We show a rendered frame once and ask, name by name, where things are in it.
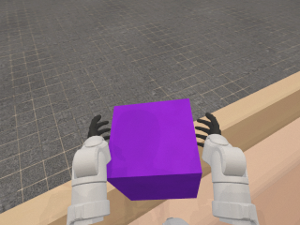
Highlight robot left forearm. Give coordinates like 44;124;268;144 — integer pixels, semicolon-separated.
67;136;112;225

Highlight robot left hand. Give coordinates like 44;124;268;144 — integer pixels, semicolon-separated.
87;114;111;145

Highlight carton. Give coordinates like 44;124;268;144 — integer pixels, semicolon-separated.
106;98;203;201

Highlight robot right forearm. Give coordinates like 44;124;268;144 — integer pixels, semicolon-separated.
202;134;260;225

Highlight robot right hand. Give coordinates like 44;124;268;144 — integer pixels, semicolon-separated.
195;112;221;147

